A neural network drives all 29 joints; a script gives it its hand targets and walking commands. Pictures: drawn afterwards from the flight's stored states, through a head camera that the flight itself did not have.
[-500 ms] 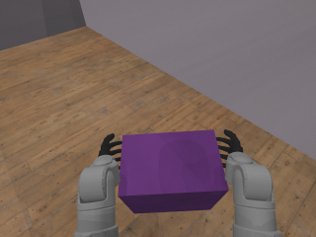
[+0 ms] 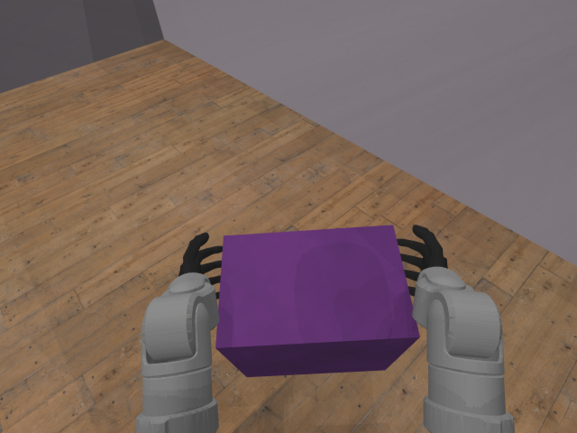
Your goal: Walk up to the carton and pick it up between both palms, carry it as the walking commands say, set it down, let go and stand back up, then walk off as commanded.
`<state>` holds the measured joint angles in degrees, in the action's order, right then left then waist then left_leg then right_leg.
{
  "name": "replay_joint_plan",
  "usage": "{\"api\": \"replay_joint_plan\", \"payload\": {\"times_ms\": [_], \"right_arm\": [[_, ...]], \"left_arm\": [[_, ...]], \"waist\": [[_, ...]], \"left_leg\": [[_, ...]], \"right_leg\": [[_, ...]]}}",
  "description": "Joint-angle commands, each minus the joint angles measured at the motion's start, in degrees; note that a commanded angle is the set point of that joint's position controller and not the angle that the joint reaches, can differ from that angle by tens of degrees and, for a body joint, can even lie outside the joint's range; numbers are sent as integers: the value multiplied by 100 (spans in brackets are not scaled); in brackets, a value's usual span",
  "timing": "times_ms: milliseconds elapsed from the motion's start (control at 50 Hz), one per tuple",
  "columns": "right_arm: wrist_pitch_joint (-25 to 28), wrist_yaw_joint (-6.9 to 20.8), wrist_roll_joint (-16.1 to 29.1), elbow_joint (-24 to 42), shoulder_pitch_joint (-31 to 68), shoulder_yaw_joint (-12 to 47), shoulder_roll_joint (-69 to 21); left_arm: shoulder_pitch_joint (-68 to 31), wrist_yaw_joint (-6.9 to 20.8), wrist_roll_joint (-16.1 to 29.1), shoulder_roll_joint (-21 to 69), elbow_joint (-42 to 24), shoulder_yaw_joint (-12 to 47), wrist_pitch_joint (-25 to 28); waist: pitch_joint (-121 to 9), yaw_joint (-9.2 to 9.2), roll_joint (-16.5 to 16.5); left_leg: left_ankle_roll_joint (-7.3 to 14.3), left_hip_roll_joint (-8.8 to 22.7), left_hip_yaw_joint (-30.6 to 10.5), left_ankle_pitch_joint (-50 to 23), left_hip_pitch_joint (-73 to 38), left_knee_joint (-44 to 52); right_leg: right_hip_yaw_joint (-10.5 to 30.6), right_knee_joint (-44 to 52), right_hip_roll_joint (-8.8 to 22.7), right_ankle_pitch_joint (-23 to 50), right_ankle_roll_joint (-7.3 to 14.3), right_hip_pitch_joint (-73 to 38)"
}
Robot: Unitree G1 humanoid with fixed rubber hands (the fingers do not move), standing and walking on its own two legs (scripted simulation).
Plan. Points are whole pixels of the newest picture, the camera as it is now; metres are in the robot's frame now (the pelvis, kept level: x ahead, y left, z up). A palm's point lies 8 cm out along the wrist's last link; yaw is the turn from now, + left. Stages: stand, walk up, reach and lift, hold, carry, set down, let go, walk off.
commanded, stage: carry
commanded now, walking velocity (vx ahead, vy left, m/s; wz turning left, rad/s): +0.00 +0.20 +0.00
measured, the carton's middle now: (312, 309) +0.31 -0.01 +0.00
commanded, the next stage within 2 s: none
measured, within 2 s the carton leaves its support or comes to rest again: neither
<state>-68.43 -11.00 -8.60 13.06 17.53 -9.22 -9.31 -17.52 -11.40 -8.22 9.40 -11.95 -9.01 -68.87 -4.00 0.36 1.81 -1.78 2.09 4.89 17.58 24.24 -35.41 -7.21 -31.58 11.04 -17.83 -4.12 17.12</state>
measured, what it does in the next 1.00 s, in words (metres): steps to the left: left foot, then right foot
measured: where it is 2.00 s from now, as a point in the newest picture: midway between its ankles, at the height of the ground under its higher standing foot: outside the picture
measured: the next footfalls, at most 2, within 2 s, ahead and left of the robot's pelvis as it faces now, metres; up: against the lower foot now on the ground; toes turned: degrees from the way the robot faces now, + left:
left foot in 0.04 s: +0.07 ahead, +0.15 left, +0.00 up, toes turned +7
right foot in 0.28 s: +0.03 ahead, -0.03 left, +0.00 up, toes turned -10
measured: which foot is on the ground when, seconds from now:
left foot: up 0.00-0.02, down 0.04-0.28, up 0.30-0.52, down 0.54-0.82, up 0.84-1.00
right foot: down 0.00-0.04, up 0.06-0.26, down 0.28-0.54, up 0.56-0.78, down 0.80-1.00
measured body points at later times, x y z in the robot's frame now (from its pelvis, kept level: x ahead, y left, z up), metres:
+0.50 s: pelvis +0.00 +0.14 +0.00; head +0.01 +0.13 +0.45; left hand +0.30 +0.29 +0.08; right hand +0.30 -0.02 +0.08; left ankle +0.02 +0.27 -0.72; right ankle -0.01 -0.02 -0.74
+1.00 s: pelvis -0.01 +0.27 +0.00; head -0.01 +0.27 +0.45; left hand +0.29 +0.43 +0.07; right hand +0.29 +0.12 +0.07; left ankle +0.00 +0.39 -0.72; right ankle -0.03 +0.13 -0.74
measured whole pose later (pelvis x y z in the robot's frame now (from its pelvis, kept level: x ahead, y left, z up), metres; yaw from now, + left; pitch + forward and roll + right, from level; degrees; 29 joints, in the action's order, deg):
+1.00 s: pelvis -0.01 +0.27 +0.00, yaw +1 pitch +4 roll +1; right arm -68.5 -11.5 -8.3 12.8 15.7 -8.4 -8.8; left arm -17.0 -11.8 -7.6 9.3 -10.7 -8.6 -68.7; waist -4.4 0.2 0.7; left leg -1.0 0.9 4.0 20.8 25.3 -39.9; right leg -7.3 -32.3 8.5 -17.0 -2.9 18.6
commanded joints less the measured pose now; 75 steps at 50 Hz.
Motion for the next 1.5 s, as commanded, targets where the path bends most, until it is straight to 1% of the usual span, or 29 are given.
{"api": "replay_joint_plan", "payload": {"times_ms": [0, 40, 60, 140, 240, 260, 280, 300, 380, 480, 520, 540, 560, 640, 760, 780, 820, 880, 920, 1000, 1040, 1060, 1080, 1160, 1280, 1320, 1340, 1360, 1480], "right_arm": [[-148, 2143, 2591, -138, 2482, 4107, -5604], [-106, 2175, 2440, -261, 2333, 3918, -5486], [-72, 2174, 2459, -241, 2345, 3901, -5505], [4, 2136, 2436, -34, 2265, 3958, -5746], [-17, 2066, 2352, 9, 2157, 4010, -5532], [-28, 2060, 2305, -88, 2119, 3968, -5491], [-87, 2069, 2242, -210, 2031, 3966, -5430], [-94, 2072, 2361, -98, 2349, 4093, -5494], [9, 2119, 2632, 177, 2925, 4331, -5717], [-93, 2162, 2601, -171, 2451, 4144, -5575], [-143, 2229, 2554, -282, 2336, 4092, -5532], [-104, 2238, 2458, -390, 2290, 3948, -5483], [-81, 2241, 2478, -376, 2315, 3925, -5504], [0, 2201, 2474, -127, 2371, 3951, -5720], [-26, 2107, 2327, -78, 2158, 3974, -5513], [-31, 2097, 2287, -167, 2125, 3952, -5480], [-99, 2108, 2344, -117, 2409, 4076, -5433], [-9, 2125, 2580, 95, 2979, 4247, -5669], [-3, 2143, 2640, 129, 2916, 4268, -5687], [-93, 2180, 2617, -86, 2525, 4144, -5602], [-146, 2243, 2545, -239, 2354, 4072, -5546], [-100, 2238, 2470, -365, 2267, 3924, -5528], [-92, 2244, 2511, -300, 2332, 3944, -5566], [-18, 2211, 2465, -78, 2403, 3949, -5697], [-52, 2132, 2351, -56, 2213, 3983, -5528], [-64, 2113, 2286, -205, 2219, 3950, -5481], [-106, 2130, 2310, -193, 2308, 4014, -5457], [-95, 2126, 2405, -57, 2585, 4084, -5461], [-86, 2174, 2653, 138, 2823, 4210, -5615]], "left_arm": [[-2393, 2204, 2447, 5338, -110, 3822, -70], [-2474, 2208, 2459, 5397, -146, 3960, -107], [-2652, 2224, 2501, 5401, -186, 4011, -105], [-3046, 2244, 2795, 5604, -597, 4279, -15], [-2591, 2287, 2753, 5483, -343, 4060, -121], [-2552, 2330, 2754, 5456, -276, 3987, -139], [-2319, 2365, 2651, 5363, -1, 3832, -132], [-2245, 2372, 2665, 5529, 157, 3844, -90], [-2677, 2341, 2695, 5553, -46, 3853, 35], [-2376, 2220, 2426, 5321, -3, 3784, -25], [-2251, 2196, 2328, 5308, 51, 3797, -49], [-2379, 2205, 2347, 5350, -10, 3885, -84], [-2595, 2219, 2377, 5366, -67, 3937, -86], [-3024, 2244, 2694, 5618, -438, 4218, -4], [-2549, 2290, 2692, 5482, -194, 4009, -124], [-2528, 2332, 2699, 5497, -127, 3953, -137], [-2160, 2376, 2567, 5508, 303, 3768, -79], [-2661, 2383, 2701, 5586, 57, 3821, -8], [-2730, 2327, 2650, 5544, -54, 3825, 27], [-2443, 2219, 2445, 5382, -49, 3796, -29], [-2271, 2187, 2350, 5373, 21, 3829, -65], [-2565, 2209, 2396, 5373, -149, 3923, -96], [-2680, 2216, 2428, 5415, -158, 3983, -93], [-2964, 2249, 2678, 5666, -326, 4176, -29], [-2566, 2275, 2673, 5531, -131, 3999, -127], [-2553, 2348, 2683, 5513, -14, 3896, -147], [-2345, 2363, 2588, 5473, 227, 3802, -107], [-2323, 2368, 2621, 5610, 262, 3817, -59], [-2590, 2266, 2549, 5527, -14, 3834, -31]], "waist": [[-1727, -106, 671], [-1848, -20, -1300], [-1883, 36, -1789], [-1904, 5, -1230], [-1908, -167, -911], [-1796, -191, -406], [-1629, -177, 1235], [-1390, -167, 1520], [-1223, -132, 965], [-1527, -95, 959], [-1811, -76, 72], [-1686, -37, -1210], [-1637, 33, -1721], [-1746, 14, -1178], [-1875, -147, -915], [-1859, -177, -684], [-1385, -191, 1678], [-1132, -151, 733], [-1291, -126, 962], [-1588, -88, 820], [-1898, -80, -231], [-1793, -24, -1501], [-1731, 23, -1694], [-1767, 16, -1065], [-1855, -133, -912], [-1810, -188, -263], [-1580, -182, 1215], [-1294, -203, 1486], [-1573, -56, 793]], "left_leg": [[100, -123, 439, -1029, -1278, 1504], [752, 1429, -1198, -4615, -2601, 1064], [1152, 1650, -1453, -4879, -2567, 980], [1233, 1141, -873, -3126, -2022, 1029], [979, 741, -475, -1792, -1185, 736], [679, 515, -391, -1271, -237, 313], [255, 5, -61, 339, 945, -675], [202, 2, -274, 1067, 1024, -1705], [4, 123, -400, 457, 964, -1473], [36, -293, 477, -487, -526, 1085], [153, 392, -160, -1388, -1784, 1617], [602, 1292, -1181, -3637, -2180, 1266], [1043, 1598, -1564, -4034, -2225, 1206], [1226, 1147, -928, -2825, -1828, 1130], [1107, 841, -650, -2089, -1452, 897], [866, 704, -597, -1718, -742, 711], [247, -22, -97, 659, 789, -911], [108, 92, -684, 724, 1110, -1959], [40, 55, -348, 508, 662, -967], [44, -278, 387, -639, -702, 1171], [269, 588, -490, -2401, -1973, 1324], [732, 1311, -1337, -4066, -2179, 1084], [1082, 1512, -1609, -4255, -2258, 1100], [1234, 1114, -1018, -2918, -1886, 1130], [1160, 883, -850, -1984, -1581, 1163], [724, 567, -668, -1258, -247, 655], [361, 80, -304, -61, 621, -122], [279, 84, -305, 677, 711, -1022], [42, -35, 83, -1183, -715, 813]], "right_leg": [[235, -133, 486, 2615, 427, -857], [-370, -1418, -335, -883, -77, 916], [-193, -2163, -507, -2033, 41, 1186], [125, -2557, -650, -1626, 269, 1310], [-73, 623, -475, 349, 458, -407], [746, 1028, 213, 777, 607, -1255], [2909, 1432, 1867, 1793, 1202, -1709], [3036, 1392, 2214, 2403, 1692, -1178], [977, 903, 966, 2617, 1011, -1101], [461, 354, 634, 2870, 681, -979], [186, -480, 279, 1335, 250, -245], [-315, -1076, -325, -602, -66, 805], [-207, -1862, -526, -1861, 34, 1193], [159, -2760, -684, -1561, 261, 1350], [-115, 362, -631, -11, 460, -162], [272, 829, -175, 675, 543, -971], [2880, 1304, 2003, 2429, 1519, -1257], [1764, 1149, 1468, 2341, 1330, -1002], [821, 718, 863, 2935, 968, -1045], [484, 290, 565, 2929, 595, -939], [149, -564, 131, 1118, 149, -17], [-307, -1163, -406, -856, -62, 785], [-140, -1957, -556, -1909, 63, 1113], [158, -2621, -701, -1592, 253, 1301], [-129, -1, -765, -443, 459, 12], [786, 956, 206, 598, 643, -1433], [2569, 1218, 1605, 1443, 1184, -1558], [2678, 1273, 1982, 2202, 1592, -1053], [383, 96, 312, 3327, 517, -791]]}}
